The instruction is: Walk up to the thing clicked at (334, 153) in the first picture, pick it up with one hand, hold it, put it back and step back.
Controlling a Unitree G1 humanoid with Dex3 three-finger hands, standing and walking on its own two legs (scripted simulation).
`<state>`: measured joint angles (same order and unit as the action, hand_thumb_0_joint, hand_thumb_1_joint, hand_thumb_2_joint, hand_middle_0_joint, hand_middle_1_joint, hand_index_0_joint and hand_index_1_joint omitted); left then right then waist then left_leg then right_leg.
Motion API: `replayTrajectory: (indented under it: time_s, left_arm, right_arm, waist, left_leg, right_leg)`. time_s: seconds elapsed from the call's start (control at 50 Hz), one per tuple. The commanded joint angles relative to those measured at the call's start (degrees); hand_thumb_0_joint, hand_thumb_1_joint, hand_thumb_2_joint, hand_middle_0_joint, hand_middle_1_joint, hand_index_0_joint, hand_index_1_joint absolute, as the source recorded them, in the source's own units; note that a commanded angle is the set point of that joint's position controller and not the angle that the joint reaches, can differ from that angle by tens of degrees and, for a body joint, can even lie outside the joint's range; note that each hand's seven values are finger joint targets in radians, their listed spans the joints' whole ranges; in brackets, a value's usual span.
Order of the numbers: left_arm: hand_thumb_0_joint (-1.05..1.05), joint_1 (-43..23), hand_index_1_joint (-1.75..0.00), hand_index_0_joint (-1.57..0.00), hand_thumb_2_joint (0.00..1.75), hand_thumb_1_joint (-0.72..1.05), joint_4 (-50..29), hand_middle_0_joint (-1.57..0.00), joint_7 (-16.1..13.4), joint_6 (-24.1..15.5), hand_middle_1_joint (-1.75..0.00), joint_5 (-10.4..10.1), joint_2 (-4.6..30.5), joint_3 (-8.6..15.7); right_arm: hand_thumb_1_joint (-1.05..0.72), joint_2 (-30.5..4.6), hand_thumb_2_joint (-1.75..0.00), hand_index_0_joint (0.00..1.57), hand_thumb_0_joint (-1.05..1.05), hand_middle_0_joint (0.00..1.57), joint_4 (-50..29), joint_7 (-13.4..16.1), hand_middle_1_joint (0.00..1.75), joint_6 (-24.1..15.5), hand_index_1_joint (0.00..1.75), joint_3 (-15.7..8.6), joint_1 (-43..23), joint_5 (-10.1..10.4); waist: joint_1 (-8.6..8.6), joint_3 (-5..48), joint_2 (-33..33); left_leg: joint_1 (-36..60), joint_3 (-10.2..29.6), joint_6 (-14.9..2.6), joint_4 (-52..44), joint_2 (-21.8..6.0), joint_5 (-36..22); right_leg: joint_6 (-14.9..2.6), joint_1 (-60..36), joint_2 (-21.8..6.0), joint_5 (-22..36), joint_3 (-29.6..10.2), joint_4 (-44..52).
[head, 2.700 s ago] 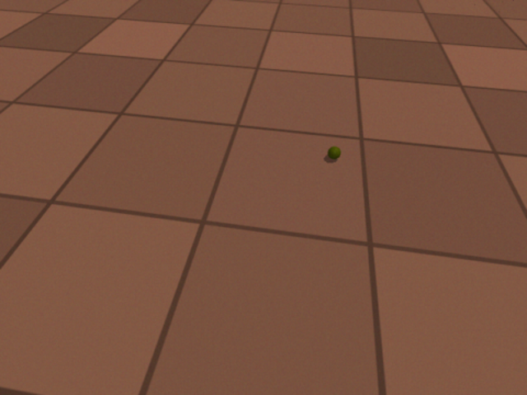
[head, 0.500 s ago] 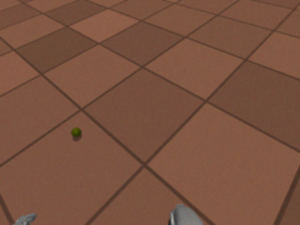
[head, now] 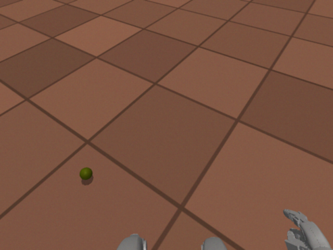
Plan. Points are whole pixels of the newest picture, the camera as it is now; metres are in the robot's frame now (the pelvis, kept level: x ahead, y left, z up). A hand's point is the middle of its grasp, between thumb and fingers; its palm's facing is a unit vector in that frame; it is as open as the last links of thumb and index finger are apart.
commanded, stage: walk up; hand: left
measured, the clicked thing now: (86, 173) +0.66 +0.53 -0.67
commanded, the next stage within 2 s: none
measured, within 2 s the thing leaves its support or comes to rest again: neither
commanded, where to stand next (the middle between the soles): +0.23 +0.59 m, yaw -38 degrees
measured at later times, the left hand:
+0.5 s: hand out of the picture +0.20 +0.47 -0.07, palm faces -0.17 -0.74 -0.65, open 7.4 cm
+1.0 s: hand out of the picture +0.31 +0.65 -0.09, palm faces -0.34 -0.75 -0.57, open 7.4 cm
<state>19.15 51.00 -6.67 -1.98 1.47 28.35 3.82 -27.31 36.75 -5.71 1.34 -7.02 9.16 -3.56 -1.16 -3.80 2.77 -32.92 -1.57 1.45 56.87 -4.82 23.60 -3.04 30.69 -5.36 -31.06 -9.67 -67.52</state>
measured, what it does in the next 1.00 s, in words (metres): steps to the left, turning right: right foot, then left foot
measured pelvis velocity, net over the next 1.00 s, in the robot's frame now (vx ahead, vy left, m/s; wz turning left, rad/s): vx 0.11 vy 0.40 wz -0.39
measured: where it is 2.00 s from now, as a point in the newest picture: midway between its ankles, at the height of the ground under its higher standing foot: outside the picture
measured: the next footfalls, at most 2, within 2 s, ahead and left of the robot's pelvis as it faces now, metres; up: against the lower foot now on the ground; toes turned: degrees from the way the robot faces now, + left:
right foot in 0.26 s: +0.16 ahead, -0.02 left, +0.00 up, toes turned -15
left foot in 0.62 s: +0.18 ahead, +0.41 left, +0.00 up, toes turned -14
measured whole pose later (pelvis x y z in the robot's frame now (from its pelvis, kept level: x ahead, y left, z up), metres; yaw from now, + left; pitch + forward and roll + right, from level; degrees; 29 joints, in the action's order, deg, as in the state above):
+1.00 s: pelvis +0.11 +0.40 +0.02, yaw -22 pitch -2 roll -2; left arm 16.5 43.9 -7.1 -3.9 -0.1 23.6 2.3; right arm -24.3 38.6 -2.3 6.9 -5.6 16.6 -4.4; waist -2.3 -10.3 6.7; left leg -33.5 -1.5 0.9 74.1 0.2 31.3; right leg -3.8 27.8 0.9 -18.2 5.5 -47.6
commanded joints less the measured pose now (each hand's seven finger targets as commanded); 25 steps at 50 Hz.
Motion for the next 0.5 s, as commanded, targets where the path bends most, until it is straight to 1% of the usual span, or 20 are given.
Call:
replayTrajectory:
  time_s: [0.0, 0.02, 0.04, 0.06, 0.1, 0.12, 0.14, 0.16, 0.18, 0.2, 0.22, 0.24, 0.26, 0.28, 0.3, 0.32, 0.34, 0.36, 0.42, 0.48]
  left_arm:
    - [0.00, 2.77, -0.30, -0.20, 0.90, 0.90, -1.43, -0.20, -0.67, -3.14, -0.30, -1.67, 13.38, 3.51]
    - [0.00, 4.34, -0.30, -0.20, 0.90, 0.90, -0.06, -0.20, -0.18, -2.95, -0.30, -1.73, 13.97, 3.78]
    - [0.00, 5.47, -0.30, -0.20, 0.90, 0.90, 0.88, -0.20, 0.16, -2.72, -0.30, -1.78, 12.95, 3.54]
    - [0.00, 5.03, -0.30, -0.20, 0.90, 0.90, 0.85, -0.20, 0.33, -2.65, -0.30, -1.83, 11.29, 3.10]
    - [0.00, 4.43, -0.30, -0.20, 0.90, 0.90, -0.01, -0.20, 0.33, -2.56, -0.30, -1.85, 9.64, 2.64]
    - [0.00, 5.48, -0.30, -0.20, 0.90, 0.90, -0.12, -0.20, 0.17, -2.41, -0.30, -1.81, 9.43, 2.72]
    - [0.00, 6.41, -0.30, -0.20, 0.90, 0.90, -0.49, -0.20, 0.04, -2.42, -0.30, -1.79, 9.28, 3.02]
    - [0.00, 9.13, -0.30, -0.20, 0.90, 0.90, -0.22, -0.20, -0.02, -2.53, -0.30, -1.84, 8.91, 3.45]
    - [0.00, 13.54, -0.30, -0.20, 0.90, 0.90, 0.84, -0.20, -0.26, -2.56, -0.30, -1.65, 9.47, 4.24]
    - [0.00, 19.22, -0.30, -0.20, 0.90, 0.90, 1.55, -0.20, -0.91, -2.61, -0.30, -1.28, 11.70, 5.72]
    - [0.00, 21.22, -0.30, -0.20, 0.90, 0.90, 0.43, -0.20, -1.66, -2.71, -0.30, -0.25, 16.39, 7.51]
    - [0.00, 16.98, -0.30, -0.20, 0.90, 0.90, -3.31, -0.20, -2.14, -2.72, -0.30, 0.12, 18.57, 7.41]
    - [0.00, 10.23, -0.30, -0.20, 0.90, 0.90, -6.32, -0.20, -2.38, -2.45, -0.30, -0.93, 18.34, 6.92]
    - [0.00, 5.70, -0.30, -0.20, 0.90, 0.90, -7.99, -0.20, -2.72, -2.80, -0.30, -1.46, 17.75, 6.57]
    - [0.00, 3.50, -0.30, -0.20, 0.90, 0.90, -8.65, -0.20, -2.65, -3.05, -0.30, -1.30, 16.38, 6.11]
    - [0.00, 2.44, -0.30, -0.20, 0.90, 0.90, -8.74, -0.20, -2.41, -3.05, -0.30, -1.03, 15.33, 5.83]
    - [0.00, 0.68, -0.30, -0.20, 0.90, 0.90, -9.00, -0.20, -2.02, -3.09, -0.30, -0.37, 15.78, 6.35]
    - [0.00, 0.89, -0.30, -0.20, 0.90, 0.90, -8.84, -0.20, -1.56, -2.98, -0.30, 0.08, 16.37, 6.60]
    - [0.00, 1.02, -0.30, -0.20, 0.90, 0.90, -9.01, -0.20, -0.77, -3.00, -0.30, 0.94, 18.20, 7.43]
    - [0.00, 2.19, -0.30, -0.20, 0.90, 0.90, -8.89, -0.20, -0.62, -3.00, -0.30, 1.54, 20.29, 8.21]
  right_arm:
    - [-0.90, -14.41, -0.90, 0.20, 0.00, 0.20, -2.71, 2.51, 0.30, -0.55, 0.30, -4.94, 3.05, 0.18]
    - [-0.90, -13.08, -0.90, 0.20, 0.00, 0.20, -2.51, 2.65, 0.30, -0.57, 0.30, -4.29, 2.30, 0.04]
    - [-0.90, -11.04, -0.90, 0.20, 0.00, 0.20, -2.38, 2.70, 0.30, -0.65, 0.30, -3.55, 1.65, -0.35]
    - [-0.90, -9.98, -0.90, 0.20, 0.00, 0.20, -2.22, 2.73, 0.30, -0.69, 0.30, -2.97, 2.08, -0.85]
    - [-0.90, -9.69, -0.90, 0.20, 0.00, 0.20, -2.09, 2.75, 0.30, -0.49, 0.30, -2.61, 3.45, -1.50]
    - [-0.90, -9.80, -0.90, 0.20, 0.00, 0.20, -2.48, 2.77, 0.30, -0.27, 0.30, -2.53, 2.75, -1.60]
    - [-0.90, -9.39, -0.90, 0.20, 0.00, 0.20, -3.13, 2.74, 0.30, -0.04, 0.30, -2.32, 1.73, -1.69]
    - [-0.90, -9.07, -0.90, 0.20, 0.00, 0.20, -4.06, 2.49, 0.30, 0.42, 0.30, -1.98, -0.54, -1.40]
    - [-0.90, -8.85, -0.90, 0.20, 0.00, 0.20, -5.42, 2.14, 0.30, 0.86, 0.30, -1.83, -3.53, -1.38]
    - [-0.90, -7.77, -0.90, 0.20, 0.00, 0.20, -6.61, 1.84, 0.30, 0.85, 0.30, -1.43, -4.60, -0.83]
    - [-0.90, -5.00, -0.90, 0.20, 0.00, 0.20, -7.16, 1.75, 0.30, 0.82, 0.30, -0.63, -2.18, -0.18]
    - [-0.90, -4.98, -0.90, 0.20, 0.00, 0.20, -6.61, 2.18, 0.30, 1.55, 0.30, -0.45, 2.32, -0.43]
    - [-0.90, -9.82, -0.90, 0.20, 0.00, 0.20, -5.71, 2.88, 0.30, 2.76, 0.30, -2.39, 3.07, -0.44]
    - [-0.90, -11.79, -0.90, 0.20, 0.00, 0.20, -5.21, 3.02, 0.30, 3.45, 0.30, -3.10, 2.23, -0.54]
    - [-0.90, -12.25, -0.90, 0.20, 0.00, 0.20, -4.37, 2.83, 0.30, 3.44, 0.30, -3.58, 1.79, -0.55]
    - [-0.90, -12.00, -0.90, 0.20, 0.00, 0.20, -3.09, 2.60, 0.30, 3.38, 0.30, -3.59, 3.54, -0.37]
    - [-0.90, -11.92, -0.90, 0.20, 0.00, 0.20, -1.81, 1.94, 0.30, 3.51, 0.30, -3.35, 5.41, -0.43]
    - [-0.90, -11.34, -0.90, 0.20, 0.00, 0.20, -1.00, 1.32, 0.30, 3.66, 0.30, -3.38, 6.76, -0.70]
    - [-0.90, -10.61, -0.90, 0.20, 0.00, 0.20, -1.19, 0.37, 0.30, 3.98, 0.30, -3.50, 5.72, -0.57]
    - [-0.90, -10.09, -0.90, 0.20, 0.00, 0.20, -2.64, 0.16, 0.30, 4.03, 0.30, -3.39, 3.14, -0.41]
  waist:
    - [-3.27, 3.94, 10.26]
    - [-2.44, 4.64, 11.75]
    - [-2.47, 5.03, 11.46]
    - [-2.91, 5.05, 11.01]
    - [-3.68, 4.94, 10.64]
    - [-3.21, 5.22, 10.24]
    - [-2.62, 5.10, 9.43]
    - [-0.19, 5.54, 8.06]
    - [2.88, 6.47, 4.38]
    - [6.57, 9.55, -0.85]
    - [8.73, 9.68, -10.70]
    - [4.64, 9.80, -11.74]
    - [3.00, 8.39, -4.95]
    - [1.70, 4.91, -1.16]
    - [0.79, 2.76, 0.91]
    - [-0.46, 2.35, 0.51]
    - [-1.59, 2.33, -3.60]
    - [-1.45, 2.69, -5.89]
    - [-0.54, 1.77, -10.91]
    - [1.13, 2.18, -13.64]
  left_leg:
    - [20.32, 23.04, -9.00, -34.25, -12.99, 5.24]
    - [20.46, 18.66, -11.09, -31.60, -11.59, -1.49]
    - [21.05, 14.28, -12.15, -29.98, -10.09, -9.37]
    - [21.13, 12.08, -13.16, -28.85, -9.85, -15.70]
    - [20.69, 9.36, -14.20, -28.43, -11.02, -22.03]
    - [19.51, 9.18, -14.80, -28.28, -12.05, -21.65]
    - [18.19, 7.97, -14.54, -27.04, -12.02, -22.85]
    - [12.47, 6.13, -13.22, -24.57, -11.30, -22.61]
    - [6.80, 1.24, -10.68, -19.10, -8.36, -21.29]
    - [0.67, -2.79, -7.43, -8.66, -5.73, -23.06]
    - [-13.52, -3.39, -2.66, 4.59, -0.50, -6.96]
    - [-18.71, 2.81, 0.22, 14.55, 1.05, 9.51]
    - [-15.49, 9.25, 1.08, 22.60, 0.13, 11.00]
    - [-14.77, 11.56, 1.12, 27.05, -2.39, 8.42]
    - [-13.06, 12.11, 0.51, 26.87, -3.56, 5.13]
    - [-11.13, 10.78, -0.34, 23.29, -3.02, 2.74]
    - [-8.87, 10.03, -0.95, 21.48, -3.05, 0.68]
    - [-6.00, 8.23, -1.04, 20.40, -2.24, 0.12]
    - [-3.38, 4.81, -1.31, 15.80, -1.74, -0.47]
    - [-3.56, 3.16, -1.70, 9.14, -1.48, 5.79]
  right_leg:
    - [-0.15, 18.69, 0.47, 7.43, 8.11, -8.07]
    - [0.47, 15.33, -0.28, 6.87, 10.00, -5.42]
    - [1.17, 12.78, -0.01, 5.36, 11.63, -1.51]
    - [1.61, 10.40, 0.27, 4.51, 12.86, 2.37]
    - [1.29, 6.23, 0.57, 5.46, 14.84, 9.17]
    - [0.81, 3.35, 0.46, 6.38, 14.64, 12.19]
    - [0.41, 0.42, 0.74, 7.59, 14.61, 16.39]
    - [-0.51, -7.75, 0.80, 11.34, 13.56, 20.81]
    - [-0.72, -17.19, 2.44, 18.24, 15.28, 26.83]
    - [-1.29, -29.13, 2.28, 22.24, 13.48, 33.55]
    - [-5.40, -38.62, -4.96, 15.14, -1.18, 37.57]
    - [-10.41, -35.07, -19.32, 7.02, -24.27, 43.86]
    - [-16.59, -24.28, -24.76, 2.35, -31.42, 47.59]
    - [-18.03, -17.37, -24.56, 1.73, -29.96, 47.70]
    - [-16.13, -12.45, -20.94, 0.98, -24.15, 46.74]
    - [-12.24, -10.20, -16.08, -2.03, -17.59, 45.59]
    - [-10.23, -7.70, -13.49, -1.39, -12.87, 43.79]
    - [-8.85, -5.15, -10.96, -2.22, -9.27, 42.18]
    - [-7.74, -0.17, -7.05, -6.13, -6.17, 40.73]
    - [-9.26, -1.15, -7.23, -5.82, -8.48, 38.96]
